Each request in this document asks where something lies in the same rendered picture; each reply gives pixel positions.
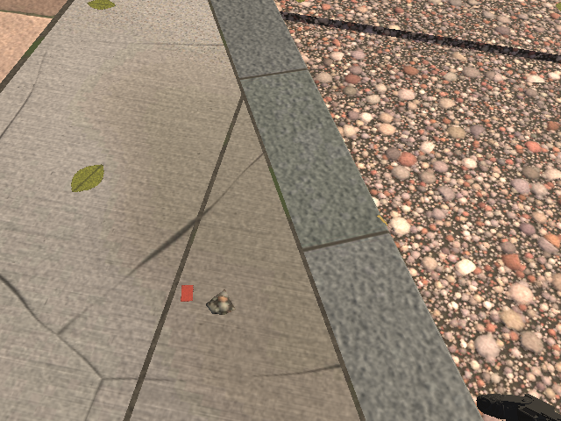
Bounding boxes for robot right hand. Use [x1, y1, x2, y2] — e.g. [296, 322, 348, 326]
[476, 394, 561, 421]

